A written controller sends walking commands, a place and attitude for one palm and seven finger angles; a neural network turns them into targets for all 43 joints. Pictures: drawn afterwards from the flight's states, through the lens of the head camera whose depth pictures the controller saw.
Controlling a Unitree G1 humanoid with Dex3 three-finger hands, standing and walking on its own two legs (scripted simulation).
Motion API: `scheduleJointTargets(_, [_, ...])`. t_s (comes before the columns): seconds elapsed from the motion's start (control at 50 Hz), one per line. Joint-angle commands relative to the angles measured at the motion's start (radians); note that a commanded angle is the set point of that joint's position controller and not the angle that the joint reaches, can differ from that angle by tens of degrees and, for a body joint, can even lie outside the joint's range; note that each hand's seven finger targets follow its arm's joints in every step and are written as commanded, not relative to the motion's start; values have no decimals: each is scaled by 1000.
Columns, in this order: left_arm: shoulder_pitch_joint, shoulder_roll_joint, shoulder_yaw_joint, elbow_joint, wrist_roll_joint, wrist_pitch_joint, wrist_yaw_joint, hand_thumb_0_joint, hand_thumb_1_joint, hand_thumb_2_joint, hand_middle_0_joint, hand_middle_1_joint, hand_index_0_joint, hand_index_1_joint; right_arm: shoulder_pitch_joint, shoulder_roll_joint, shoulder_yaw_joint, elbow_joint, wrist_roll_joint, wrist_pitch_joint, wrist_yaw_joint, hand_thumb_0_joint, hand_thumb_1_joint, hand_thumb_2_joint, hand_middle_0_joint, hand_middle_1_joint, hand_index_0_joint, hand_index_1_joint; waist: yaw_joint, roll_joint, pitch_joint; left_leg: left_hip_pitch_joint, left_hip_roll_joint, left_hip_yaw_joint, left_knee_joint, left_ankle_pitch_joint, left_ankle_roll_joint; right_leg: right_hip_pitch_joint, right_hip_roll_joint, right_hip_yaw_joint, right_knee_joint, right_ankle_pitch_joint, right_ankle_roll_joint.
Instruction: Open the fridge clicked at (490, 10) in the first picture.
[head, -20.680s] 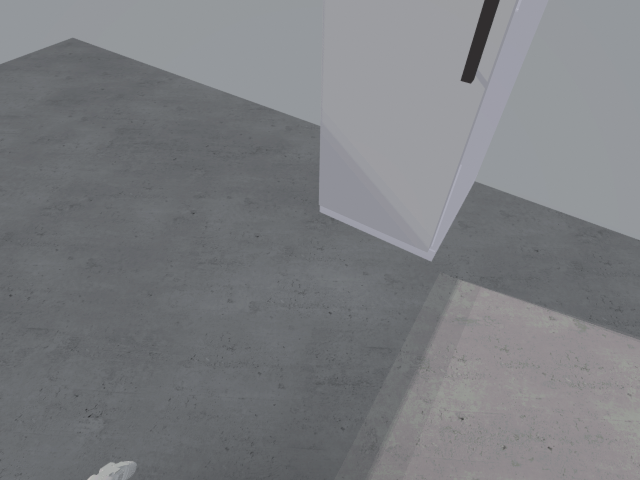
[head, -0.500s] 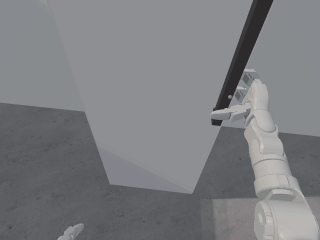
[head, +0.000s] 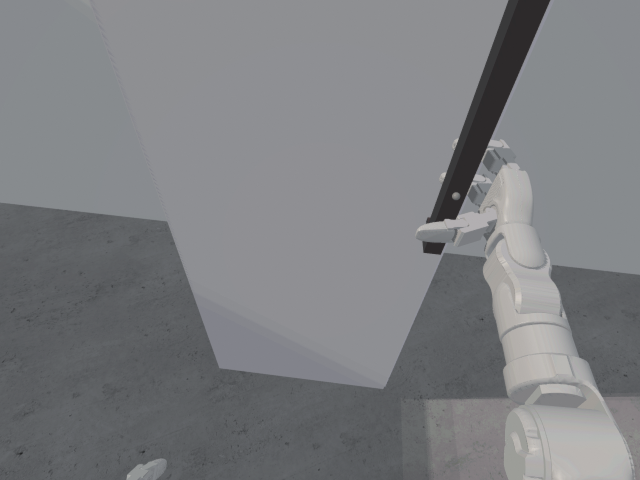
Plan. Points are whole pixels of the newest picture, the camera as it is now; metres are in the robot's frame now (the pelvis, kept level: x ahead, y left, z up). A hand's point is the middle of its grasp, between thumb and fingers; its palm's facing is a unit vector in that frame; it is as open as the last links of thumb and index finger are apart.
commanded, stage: slide the fingers in behind the handle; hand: right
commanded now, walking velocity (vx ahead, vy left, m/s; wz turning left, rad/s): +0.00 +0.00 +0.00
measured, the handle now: (478, 108) +0.48 -0.12 +0.25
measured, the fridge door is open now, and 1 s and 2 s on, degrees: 0 0 0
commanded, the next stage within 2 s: grip the handle and tug to test in 0.08 s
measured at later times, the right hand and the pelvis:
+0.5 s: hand (455, 195) +0.43 -0.12 +0.16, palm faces +0.03 +1.00 +0.02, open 11.5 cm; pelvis +0.00 +0.00 +0.00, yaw +0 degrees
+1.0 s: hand (449, 197) +0.43 -0.11 +0.16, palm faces +0.02 +1.00 +0.02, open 6.7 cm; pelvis -0.01 +0.00 +0.00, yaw -1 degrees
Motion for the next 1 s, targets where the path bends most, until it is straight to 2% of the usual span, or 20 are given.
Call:
scheduleJointTargets(0.0, [-45,133,47,-124,3,-45,16,0,900,900,-200,-300,-200,-300,-509,-147,-15,-223,0,-52,0,0,500,-300,300,1200,300,1200,13,85,-266,-57,-31,4,-85,391,-7,270,43,22,-22,233,-54])
scheduleJointTargets(0.02, [-53,132,44,-123,2,-42,18,0,900,900,-200,-300,-200,-300,-507,-170,-35,-221,-2,-49,-3,0,500,-300,300,1200,300,1200,2,62,-268,-53,-28,0,-82,389,-5,262,44,22,-26,228,-52])
scheduleJointTargets(0.04, [-57,127,41,-124,2,-43,18,0,900,900,-200,-300,-200,-300,-548,-138,-3,-230,-4,-50,-4,0,500,-300,300,1200,300,1200,15,49,-267,-67,-28,1,-85,378,-6,271,47,21,-27,218,-52])
scheduleJointTargets(0.14, [-52,127,41,-121,6,-46,18,0,900,900,-200,-300,-200,-300,-564,-158,-20,-226,-9,-71,-12,0,500,-300,300,1200,300,1200,9,37,-314,-52,-28,2,-71,395,0,294,45,29,-22,250,-48])
scheduleJointTargets(0.16, [-55,122,41,-124,5,-48,16,0,900,900,-200,-300,-200,-300,-543,-112,12,-212,-7,-68,-8,0,500,-300,300,1200,300,1200,8,35,-304,-62,-30,5,-70,392,0,292,45,27,-20,247,-46])
scheduleJointTargets(0.2, [-41,132,43,-117,7,-44,15,0,900,900,-200,-300,-200,-300,-519,-147,-17,-166,-9,-67,-10,0,407,-340,310,1213,310,1213,9,72,-292,-54,-29,6,-75,387,-2,276,43,29,-19,245,-48])
scheduleJointTargets(0.28, [-51,127,41,-127,5,-41,12,0,900,900,-200,-300,-200,-300,-527,-129,-8,-180,-6,-60,-8,0,220,-420,330,1240,330,1240,7,58,-282,-57,-29,5,-73,401,-3,269,45,23,-22,243,-47])
scheduleJointTargets(0.3, [-42,135,45,-128,9,-40,13,0,900,900,-200,-300,-200,-300,-489,-164,-45,-168,-3,-61,-11,0,173,-440,335,1247,335,1247,-1,116,-293,-32,-30,6,-75,408,-5,257,44,25,-22,249,-52])
scheduleJointTargets(0.32, [-52,133,43,-135,8,-38,14,0,900,900,-200,-300,-200,-300,-479,-176,-56,-185,-3,-62,-9,0,127,-460,340,1253,340,1253,-12,91,-307,-16,-27,1,-69,433,-3,254,44,19,-26,262,-51])
scheduleJointTargets(0.42, [-58,126,42,-138,3,-37,15,0,900,900,-200,-300,-200,-300,-512,-141,-9,-224,-8,-66,-2,0,-107,-560,365,1287,365,1287,6,42,-290,-42,-28,0,-74,418,-3,274,44,19,-20,254,-51])
scheduleJointTargets(0.5, [-50,134,45,-133,6,-37,18,0,900,900,-200,-300,-200,-300,-505,-178,-42,-233,0,-68,1,0,-293,-640,385,1313,385,1313,-1,80,-311,-18,-29,3,-77,418,-3,274,44,22,-23,257,-52])
scheduleJointTargets(0.56, [-59,124,42,-131,2,-40,17,0,900,900,-200,-300,-200,-300,-512,-141,-9,-252,0,-67,8,0,-433,-700,400,1333,400,1333,5,33,-301,-37,-29,2,-76,428,-2,289,46,20,-22,264,-49])
scheduleJointTargets(0.6, [-53,131,45,-132,3,-41,17,0,900,900,-200,-300,-200,-300,-474,-141,-10,-231,2,-61,9,0,-527,-740,410,1347,410,1347,4,70,-293,-30,-30,6,-81,414,-3,277,44,22,-22,256,-51])
scheduleJointTargets(0.66, [-64,127,40,-129,-1,-38,20,0,900,900,-200,-300,-200,-300,-517,-128,3,-218,4,-49,9,0,-667,-800,425,1367,425,1367,12,46,-260,-58,-30,4,-86,391,-4,271,46,22,-28,229,-50])
scheduleJointTargets(0.7, [-53,135,43,-123,3,-37,23,0,900,900,-200,-300,-200,-300,-511,-166,-29,-201,3,-48,1,0,-760,-840,435,1380,435,1380,8,82,-269,-47,-29,1,-91,374,-5,263,45,25,-26,218,-53])
scheduleJointTargets(0.76, [-60,124,42,-126,2,-44,19,0,900,900,-200,-300,-200,-300,-540,-128,0,-227,0,-60,-1,0,-900,-900,450,1400,450,1400,8,25,-295,-59,-29,2,-80,392,-2,292,47,25,-23,241,-49])
scheduleJointTargets(0.8, [-50,131,40,-119,6,-42,20,0,900,900,-200,-300,-200,-300,-545,-159,-20,-210,-5,-67,-12,0,-900,-900,450,1400,450,1400,11,78,-282,-47,-28,4,-83,374,-3,272,45,31,-24,229,-51])
scheduleJointTargets(0.86, [-61,125,40,-118,5,-47,19,0,900,900,-200,-300,-200,-300,-577,-134,-2,-206,-7,-73,-15,0,-900,-900,450,1400,450,1400,16,45,-283,-72,-27,-2,-85,360,-4,280,47,27,-26,208,-50])
scheduleJointTargets(0.9, [-49,131,39,-115,8,-45,20,0,900,900,-200,-300,-200,-300,-552,-152,-19,-165,-7,-74,-21,0,-900,-900,450,1400,450,1400,14,98,-263,-62,-28,2,-89,344,-6,258,46,31,-28,197,-52])
scheduleJointTargets(0.98, [-55,125,37,-114,7,-49,20,0,900,900,-200,-300,-200,-300,-583,-155,-18,-180,-11,-89,-17,0,-900,-900,450,1400,450,1400,8,53,-293,-63,-27,0,-80,357,-1,275,46,31,-27,207,-48])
